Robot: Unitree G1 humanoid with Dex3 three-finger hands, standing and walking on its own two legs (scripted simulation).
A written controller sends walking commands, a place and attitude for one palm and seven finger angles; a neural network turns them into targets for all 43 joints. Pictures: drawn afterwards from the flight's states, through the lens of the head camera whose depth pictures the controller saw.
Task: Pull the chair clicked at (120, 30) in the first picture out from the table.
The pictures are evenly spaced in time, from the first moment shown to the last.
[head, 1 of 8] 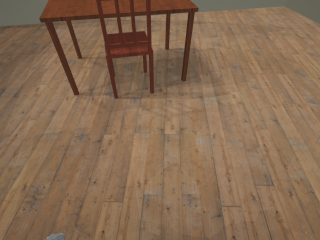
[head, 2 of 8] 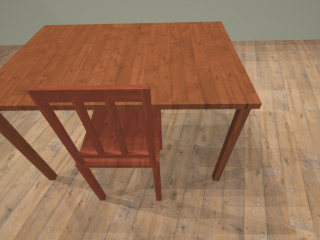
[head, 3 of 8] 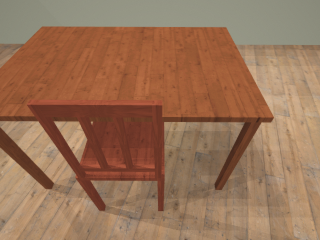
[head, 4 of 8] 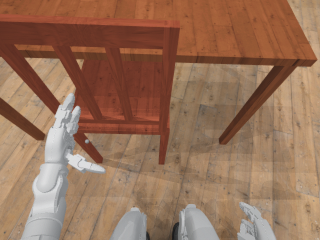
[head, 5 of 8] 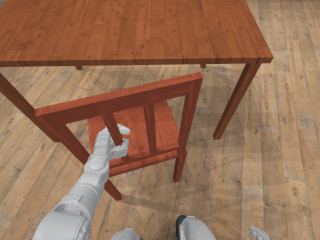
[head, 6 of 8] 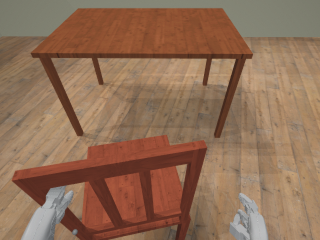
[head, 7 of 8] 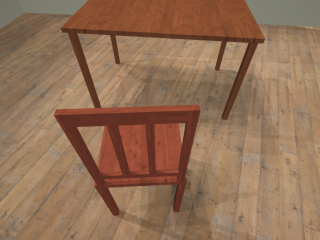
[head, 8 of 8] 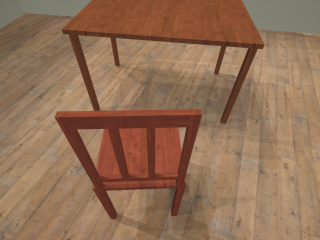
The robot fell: no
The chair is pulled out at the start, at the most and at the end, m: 0.00 0.68 0.68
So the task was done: yes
